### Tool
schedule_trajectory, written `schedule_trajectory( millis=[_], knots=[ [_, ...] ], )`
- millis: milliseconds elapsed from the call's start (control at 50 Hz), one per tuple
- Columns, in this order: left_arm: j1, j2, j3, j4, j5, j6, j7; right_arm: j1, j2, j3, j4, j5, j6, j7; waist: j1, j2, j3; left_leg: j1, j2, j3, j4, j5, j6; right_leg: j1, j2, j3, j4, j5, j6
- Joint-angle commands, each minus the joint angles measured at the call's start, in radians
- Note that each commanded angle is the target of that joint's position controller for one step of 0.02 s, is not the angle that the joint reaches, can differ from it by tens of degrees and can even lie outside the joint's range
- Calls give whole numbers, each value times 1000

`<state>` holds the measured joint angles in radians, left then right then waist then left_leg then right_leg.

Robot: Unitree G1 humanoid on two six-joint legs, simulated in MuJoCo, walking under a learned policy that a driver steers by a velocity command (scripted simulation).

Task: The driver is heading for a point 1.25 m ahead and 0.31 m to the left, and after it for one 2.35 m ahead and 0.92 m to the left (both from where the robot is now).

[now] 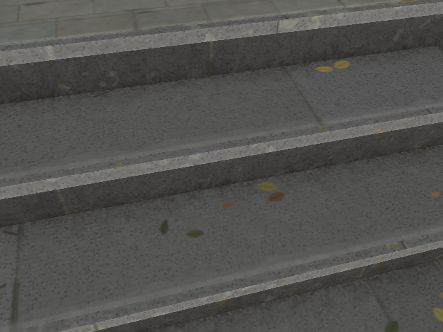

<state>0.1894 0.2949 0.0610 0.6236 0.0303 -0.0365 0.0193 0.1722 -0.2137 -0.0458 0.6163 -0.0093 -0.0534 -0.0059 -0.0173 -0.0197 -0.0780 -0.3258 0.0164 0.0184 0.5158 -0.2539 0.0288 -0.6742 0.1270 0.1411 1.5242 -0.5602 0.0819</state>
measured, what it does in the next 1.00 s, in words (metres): steps on the spot, turning left: right foot, then left foot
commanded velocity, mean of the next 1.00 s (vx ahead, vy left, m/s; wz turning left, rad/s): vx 0.02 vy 0.00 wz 0.37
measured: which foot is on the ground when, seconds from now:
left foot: down 0.00-0.20, up 0.22-0.52, down 0.54-1.00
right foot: up 0.00-0.14, down 0.16-0.56, up 0.58-1.00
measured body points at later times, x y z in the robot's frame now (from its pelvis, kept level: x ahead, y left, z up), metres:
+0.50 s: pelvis -0.01 +0.00 +0.00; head -0.01 +0.02 +0.45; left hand +0.12 +0.30 -0.07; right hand +0.20 -0.20 -0.09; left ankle -0.05 +0.10 -0.69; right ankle +0.01 -0.12 -0.74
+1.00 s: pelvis -0.01 +0.04 -0.02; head +0.00 +0.05 +0.43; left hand -0.02 +0.31 -0.14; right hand +0.26 -0.03 -0.09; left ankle -0.04 +0.11 -0.74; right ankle +0.03 -0.11 -0.71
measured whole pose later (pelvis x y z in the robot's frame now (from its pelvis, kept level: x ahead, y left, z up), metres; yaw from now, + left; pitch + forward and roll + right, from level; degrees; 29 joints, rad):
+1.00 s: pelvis -0.01 +0.04 -0.02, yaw +22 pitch +5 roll +0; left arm 0.26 0.22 0.04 0.79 0.01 -0.04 -0.04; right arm 0.05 -0.12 0.06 0.69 0.01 -0.09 0.05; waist 0.05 -0.02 -0.08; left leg -0.41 -0.08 0.03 0.68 -0.36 0.10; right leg -0.51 -0.08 0.01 0.90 -0.30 0.09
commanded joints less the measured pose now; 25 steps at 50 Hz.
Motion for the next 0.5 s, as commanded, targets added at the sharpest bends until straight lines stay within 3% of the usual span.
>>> schedule_trajectory(
  millis=[20, 40, 60, 80, 100, 120, 140, 160, 180, 200, 220, 240, 260, 280, 300, 320, 340, 360, 400, 420, 440, 460, 480, 500],
  knots=[
    [-145, -60, -40, -114, 4, -9, -18, -44, 0, 45, -64, -2, -14, 8, 9, 83, -36, 199, 139, -167, -152, 231, 176, -185, -102, -73, -210, -40, 35],
    [-100, -83, -47, -75, 11, -9, -47, -52, 8, 63, -50, 25, -16, 29, 46, 78, -27, 149, 87, -128, -150, 111, 103, -93, -148, -122, -469, -74, 69],
    [-5, -112, -52, 9, 12, -12, -100, -120, -1, 66, -65, 52, -32, 68, 85, 92, 0, -51, 28, -67, -162, 45, 23, 192, -174, -194, -628, -3, 102],
    [-1, -99, -46, 32, -1, -3, -134, -107, -85, 31, -30, 48, -13, 95, 106, 97, 28, -178, -5, -63, -169, 73, 41, 378, -136, -253, -802, 247, 91],
    [-64, -12, -19, 10, 15, 4, -136, -19, -187, -16, -6, 17, -6, 113, 70, 148, 25, -176, 52, -138, -157, 85, 95, 415, -90, -280, -785, 270, 59],
    [-72, 44, -3, 1, 23, 0, -106, -30, -192, -23, -16, 6, -13, 122, 80, 146, -1, -117, 123, -208, -116, 97, 125, 409, -116, -229, -828, 334, 12],
    [-66, 77, 6, -7, 31, -10, -64, -22, -150, -15, -29, 6, -26, 116, 74, 135, -31, -48, 179, -279, -96, 151, 153, 392, -155, -198, -882, 379, -33],
    [-71, 92, 12, -35, 29, -28, -19, 24, -96, 0, -24, 25, -37, 91, 68, 138, -96, 49, 205, -353, -51, 220, 156, 401, -218, -149, -920, 503, -90],
    [-121, 114, 21, -83, -1, -53, 7, 103, -29, 21, -15, 20, -49, 51, 21, 78, -152, 29, 157, -314, 7, 229, 121, 493, -274, -110, -918, 728, -205],
    [-210, 127, 27, -105, -28, -65, 20, 102, 14, 39, -32, 8, -59, 35, -11, -77, -155, -50, 26, -124, 124, 111, 25, 524, -359, -3, -980, 835, -351],
    [-132, 115, 36, -87, -19, -60, 24, 19, -63, 18, -56, 3, -49, 27, 39, -115, -124, -160, -55, -41, 227, -73, -38, 561, -443, 130, -1088, 804, -443],
    [-55, 119, 48, -68, -9, -55, 25, 19, -104, -4, -53, 1, -40, 18, 68, -161, -93, -262, -74, -36, 408, -210, -78, 608, -551, 239, -1150, 804, -511],
    [-39, 123, 62, -71, 2, -68, 29, 35, -148, -29, -20, 3, -32, 7, 97, -230, -76, -356, -80, -52, 886, -421, -134, 586, -648, 293, -1165, 908, -578],
    [-38, 85, 42, -71, 25, -72, 32, 94, -158, -35, 14, -1, -32, -5, 79, -136, -83, -394, -44, -120, 1203, -386, -146, 523, -650, 229, -1156, 874, -530],
    [-103, 58, 18, -68, 37, -66, 30, 70, -83, -14, 6, -6, -32, 4, 37, -60, -27, -399, -28, -141, 1287, -313, -129, 424, -581, 88, -1165, 794, -460],
    [-184, 17, -2, -81, 33, -56, 35, 39, -59, -7, -7, -14, -29, 12, 8, -42, -12, -379, -34, -136, 1333, -271, -116, 372, -530, 1, -1171, 754, -423],
    [-229, -40, -27, -96, 20, -56, 41, 18, -65, -7, -16, -27, -30, 23, 4, 2, -9, -399, -27, -134, 1187, -197, -101, 414, -487, -88, -1178, 645, -379],
    [-191, -47, -31, -82, 6, -39, 57, -18, -42, 1, -39, -33, -28, 25, 13, 0, -26, -449, -4, -111, 967, -204, -104, 503, -435, -125, -1178, 498, -331],
    [-100, 46, 7, -54, -14, -37, 92, -50, -19, -3, -40, -38, -27, 66, 70, 2, 8, -471, -24, 2, 568, -245, -122, 648, -383, -182, -1201, 357, -271],
    [-62, 93, 27, -37, 2, -34, 89, -49, -7, -3, -41, -26, -28, 87, 94, -67, -13, -418, -21, 22, 377, -307, -128, 679, -370, -219, -1214, 271, -254],
    [-95, 126, 41, -65, 22, -44, 80, -6, -7, -3, -16, -31, -24, 112, 85, -134, 15, -222, -7, 53, 415, -297, -113, 525, -414, -225, -1241, 301, -266],
    [-144, 130, 36, -61, 54, -43, 62, 39, -47, -11, -26, -20, -18, 125, 37, -146, -7, -141, 19, 23, 382, -203, -77, 483, -467, -218, -1229, 316, -277],
    [-170, 125, 36, -74, 67, -53, 53, 71, -69, -15, -17, -23, -12, 124, 16, -112, 0, -84, 50, 4, 358, -51, -36, 446, -518, -209, -1216, 380, -281],
    [-195, 113, 30, -67, 62, -61, 45, 104, -78, -20, -16, -19, -9, 121, -11, -91, 1, -36, 61, -2, 268, 11, 0, 436, -539, -221, -1191, 381, -272]
  ],
)
Next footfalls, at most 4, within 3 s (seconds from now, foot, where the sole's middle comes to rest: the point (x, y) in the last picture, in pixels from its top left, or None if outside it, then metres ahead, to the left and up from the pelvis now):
0.16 right None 0.05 -0.12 -0.77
0.54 left None -0.01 0.12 -0.77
1.42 right None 0.39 -0.19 -0.60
1.92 left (276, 241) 0.64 -0.13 -0.43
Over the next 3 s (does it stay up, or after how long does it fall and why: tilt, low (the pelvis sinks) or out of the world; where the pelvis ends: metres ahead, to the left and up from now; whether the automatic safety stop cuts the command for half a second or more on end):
stays up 1.25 0.33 0.68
